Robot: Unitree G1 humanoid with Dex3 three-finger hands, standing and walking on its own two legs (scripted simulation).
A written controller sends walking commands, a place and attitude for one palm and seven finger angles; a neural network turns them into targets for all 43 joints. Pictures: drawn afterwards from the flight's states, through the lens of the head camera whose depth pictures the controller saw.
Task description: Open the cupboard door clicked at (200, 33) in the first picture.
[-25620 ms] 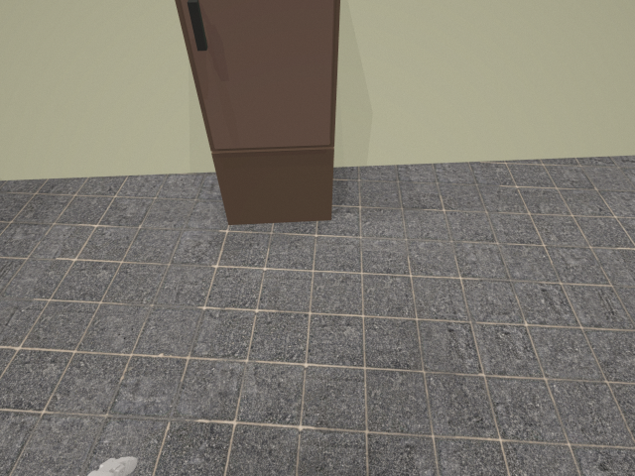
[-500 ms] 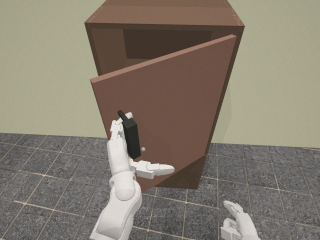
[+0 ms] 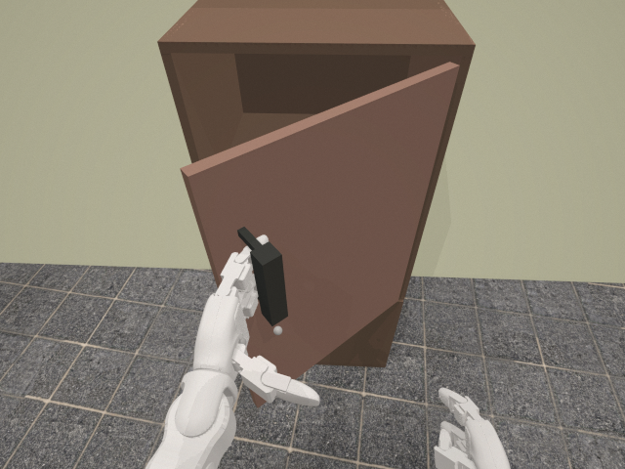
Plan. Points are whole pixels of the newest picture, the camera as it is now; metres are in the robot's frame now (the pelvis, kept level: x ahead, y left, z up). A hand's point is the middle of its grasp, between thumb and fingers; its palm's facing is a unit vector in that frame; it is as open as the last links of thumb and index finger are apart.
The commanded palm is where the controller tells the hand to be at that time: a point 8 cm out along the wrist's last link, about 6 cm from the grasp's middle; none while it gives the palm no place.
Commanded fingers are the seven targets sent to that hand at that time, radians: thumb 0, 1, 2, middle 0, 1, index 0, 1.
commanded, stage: slide the hand sideways off the handle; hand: left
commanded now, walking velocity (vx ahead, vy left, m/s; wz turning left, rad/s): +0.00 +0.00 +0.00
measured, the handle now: (260, 275) +0.32 +0.10 +0.10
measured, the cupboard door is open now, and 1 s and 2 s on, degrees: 41 41 41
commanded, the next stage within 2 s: draw the hand back to the body in 0.76 s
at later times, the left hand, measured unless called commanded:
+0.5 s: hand (227, 366) +0.20 +0.11 +0.10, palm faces +0.05 -1.00 -0.05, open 16.3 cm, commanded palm +0.17 +0.18 +0.10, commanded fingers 0.00 -0.50 0.30 -0.15 -0.30 -0.15 -0.30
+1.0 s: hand (185, 377) +0.19 +0.15 +0.10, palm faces +0.03 -1.00 -0.05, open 16.3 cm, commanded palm +0.15 +0.21 +0.11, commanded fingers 0.00 -0.50 0.30 -0.15 -0.30 -0.15 -0.30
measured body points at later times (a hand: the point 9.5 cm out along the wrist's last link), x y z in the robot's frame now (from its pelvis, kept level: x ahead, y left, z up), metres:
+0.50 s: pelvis +0.01 -0.03 -0.01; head +0.01 -0.05 +0.44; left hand +0.19 +0.17 +0.10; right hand +0.20 -0.25 -0.08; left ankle +0.00 +0.10 -0.72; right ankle +0.03 -0.12 -0.72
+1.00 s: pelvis +0.01 -0.01 -0.01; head +0.02 -0.02 +0.44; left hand +0.18 +0.21 +0.10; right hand +0.21 -0.21 -0.07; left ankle +0.00 +0.10 -0.72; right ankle +0.03 -0.12 -0.72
